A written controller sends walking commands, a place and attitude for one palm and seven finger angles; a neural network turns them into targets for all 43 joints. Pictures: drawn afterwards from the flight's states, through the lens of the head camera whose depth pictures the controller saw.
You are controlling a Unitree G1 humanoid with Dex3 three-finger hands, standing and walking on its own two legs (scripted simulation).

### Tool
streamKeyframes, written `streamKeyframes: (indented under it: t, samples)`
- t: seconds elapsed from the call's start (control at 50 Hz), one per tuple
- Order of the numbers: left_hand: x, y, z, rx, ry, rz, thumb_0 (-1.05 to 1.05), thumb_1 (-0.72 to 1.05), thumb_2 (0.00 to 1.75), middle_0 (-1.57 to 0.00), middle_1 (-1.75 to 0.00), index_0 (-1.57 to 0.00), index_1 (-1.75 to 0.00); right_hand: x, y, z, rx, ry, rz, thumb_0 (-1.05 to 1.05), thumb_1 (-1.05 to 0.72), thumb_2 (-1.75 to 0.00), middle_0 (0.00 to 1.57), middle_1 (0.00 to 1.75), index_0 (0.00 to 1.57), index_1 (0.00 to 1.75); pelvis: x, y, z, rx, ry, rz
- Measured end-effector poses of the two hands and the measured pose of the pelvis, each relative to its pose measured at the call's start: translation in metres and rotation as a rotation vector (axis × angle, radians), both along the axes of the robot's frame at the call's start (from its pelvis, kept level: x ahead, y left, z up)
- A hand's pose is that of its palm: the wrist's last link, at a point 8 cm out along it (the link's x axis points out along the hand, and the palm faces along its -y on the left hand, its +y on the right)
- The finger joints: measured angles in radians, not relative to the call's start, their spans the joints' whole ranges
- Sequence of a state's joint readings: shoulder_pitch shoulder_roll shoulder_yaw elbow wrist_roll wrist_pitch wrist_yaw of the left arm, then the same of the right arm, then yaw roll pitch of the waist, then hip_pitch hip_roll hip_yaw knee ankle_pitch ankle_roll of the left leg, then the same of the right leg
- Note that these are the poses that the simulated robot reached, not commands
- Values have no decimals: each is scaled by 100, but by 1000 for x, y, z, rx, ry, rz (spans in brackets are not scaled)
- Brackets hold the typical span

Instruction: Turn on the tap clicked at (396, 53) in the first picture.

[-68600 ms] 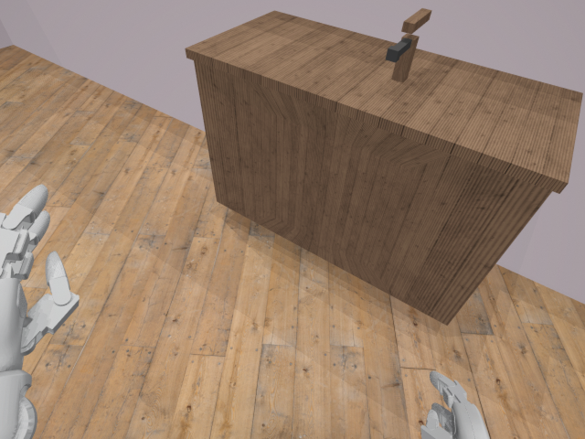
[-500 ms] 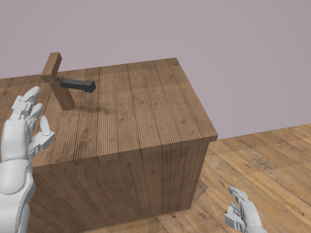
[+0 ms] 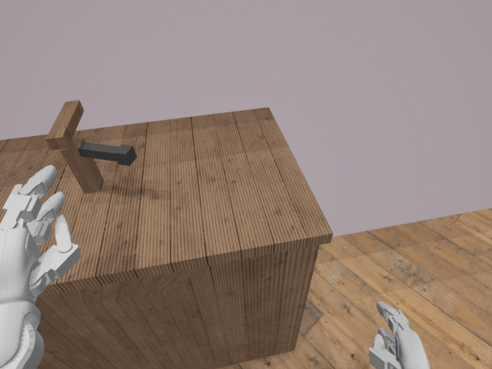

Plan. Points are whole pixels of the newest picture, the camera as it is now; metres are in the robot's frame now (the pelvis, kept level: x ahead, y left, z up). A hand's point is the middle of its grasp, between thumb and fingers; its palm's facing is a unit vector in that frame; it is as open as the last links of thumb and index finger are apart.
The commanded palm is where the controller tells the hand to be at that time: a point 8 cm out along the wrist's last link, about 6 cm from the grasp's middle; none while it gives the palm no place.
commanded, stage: turn the palm inward beside the body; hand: left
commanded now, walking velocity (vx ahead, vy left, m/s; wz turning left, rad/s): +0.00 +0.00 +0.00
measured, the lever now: (125, 155) +0.44 +0.30 +0.14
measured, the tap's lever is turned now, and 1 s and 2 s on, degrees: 66 66 66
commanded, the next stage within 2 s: reach beside the lever's end, fingers flat in 1.10 s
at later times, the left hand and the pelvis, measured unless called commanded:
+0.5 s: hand (53, 275) +0.16 +0.24 +0.18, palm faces +0.48 -0.86 -0.17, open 7.4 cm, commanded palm +0.10 +0.28 +0.19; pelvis -0.03 +0.01 +0.00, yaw +1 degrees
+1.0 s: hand (57, 269) +0.17 +0.24 +0.18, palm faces +0.47 -0.87 -0.14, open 7.4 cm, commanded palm +0.11 +0.28 +0.19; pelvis -0.02 +0.01 +0.01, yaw +1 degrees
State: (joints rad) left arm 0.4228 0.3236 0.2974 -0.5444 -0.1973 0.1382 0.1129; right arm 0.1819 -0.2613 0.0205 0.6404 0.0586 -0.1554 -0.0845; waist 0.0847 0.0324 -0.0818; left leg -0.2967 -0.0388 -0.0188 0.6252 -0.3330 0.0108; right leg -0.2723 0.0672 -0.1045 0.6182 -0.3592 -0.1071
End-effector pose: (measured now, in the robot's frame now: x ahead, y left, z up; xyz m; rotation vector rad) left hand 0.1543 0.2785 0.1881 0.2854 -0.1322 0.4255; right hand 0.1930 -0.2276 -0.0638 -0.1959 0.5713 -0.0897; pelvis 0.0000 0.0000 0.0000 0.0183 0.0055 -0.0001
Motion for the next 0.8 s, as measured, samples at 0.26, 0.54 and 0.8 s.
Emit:
streamKeyframes:
  t: [0.26,0.54,0.8]
  samples:
    - [-26,1,-1,-77,48,51,1,90,90,-21,-30,-21,-30,-11,24,3,59,-35,29,1,-90,-90,21,30,20,30,-21,2,2,-11,-50,3]
    - [-39,0,1,-105,34,69,1,90,90,-21,-30,-20,-30,-8,31,6,42,-46,45,2,-90,-90,21,30,20,30,-24,9,2,-19,-63,10]
    - [-32,5,3,-144,33,83,1,90,90,-21,-30,-20,-30,6,38,12,42,-67,70,2,-90,-90,21,30,20,30,-15,12,4,-10,-62,15]
